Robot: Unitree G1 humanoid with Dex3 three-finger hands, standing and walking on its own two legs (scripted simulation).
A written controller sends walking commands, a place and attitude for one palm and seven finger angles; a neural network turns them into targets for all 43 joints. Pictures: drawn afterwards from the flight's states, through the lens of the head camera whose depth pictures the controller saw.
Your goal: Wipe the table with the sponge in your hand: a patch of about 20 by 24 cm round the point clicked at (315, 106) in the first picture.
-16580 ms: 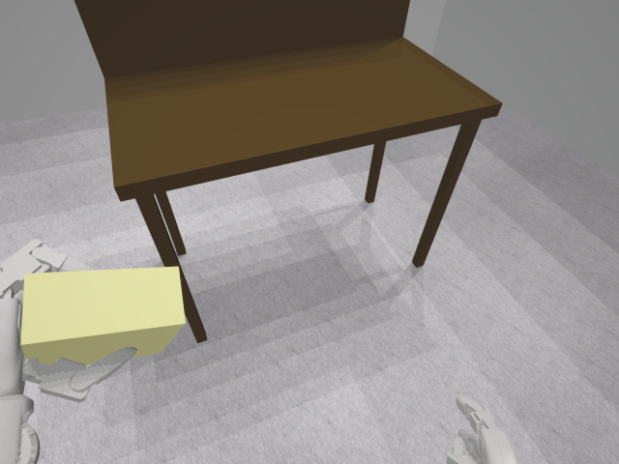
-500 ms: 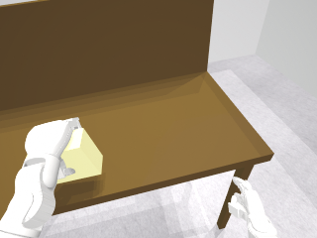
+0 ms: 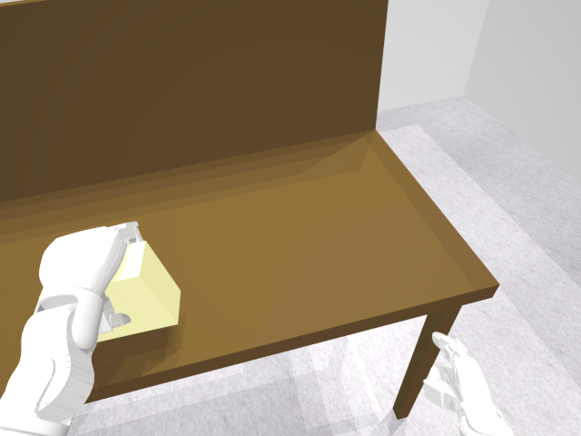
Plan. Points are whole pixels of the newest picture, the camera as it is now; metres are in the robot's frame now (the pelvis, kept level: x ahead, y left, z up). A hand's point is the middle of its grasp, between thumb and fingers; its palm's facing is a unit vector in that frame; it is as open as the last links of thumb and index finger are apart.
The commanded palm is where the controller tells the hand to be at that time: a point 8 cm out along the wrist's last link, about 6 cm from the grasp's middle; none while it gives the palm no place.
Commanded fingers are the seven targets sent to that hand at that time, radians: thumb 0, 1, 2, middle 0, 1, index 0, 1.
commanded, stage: move the sponge above the wiping area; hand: left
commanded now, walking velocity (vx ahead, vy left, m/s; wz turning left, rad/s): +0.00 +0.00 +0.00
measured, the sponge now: (126, 301) +0.24 +0.29 +0.07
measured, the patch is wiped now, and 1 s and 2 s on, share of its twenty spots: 0.00 0.00 0.00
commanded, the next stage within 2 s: lower the sponge onto the table in 1.24 s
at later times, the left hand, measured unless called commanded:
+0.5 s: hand (114, 280) +0.25 +0.30 +0.11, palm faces +0.05 -0.08 -1.00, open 10.0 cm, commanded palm +0.22 +0.28 +0.17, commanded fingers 0.00 0.10 1.30 -1.20 -1.60 -1.20 -1.60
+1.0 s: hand (121, 276) +0.26 +0.29 +0.10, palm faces +0.02 -0.07 -1.00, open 10.0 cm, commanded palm +0.23 +0.28 +0.17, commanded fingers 0.00 0.10 1.30 -1.20 -1.60 -1.20 -1.60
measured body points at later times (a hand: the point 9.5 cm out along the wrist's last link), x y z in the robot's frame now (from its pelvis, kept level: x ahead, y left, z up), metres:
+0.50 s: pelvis +0.00 +0.01 +0.00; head +0.00 -0.03 +0.45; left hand +0.24 +0.30 +0.16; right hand +0.26 -0.19 -0.08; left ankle +0.06 +0.14 -0.74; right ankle -0.01 -0.12 -0.74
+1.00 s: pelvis +0.00 +0.00 +0.00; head -0.01 -0.04 +0.45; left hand +0.25 +0.29 +0.16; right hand +0.26 -0.20 -0.08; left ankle +0.06 +0.14 -0.74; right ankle -0.01 -0.12 -0.74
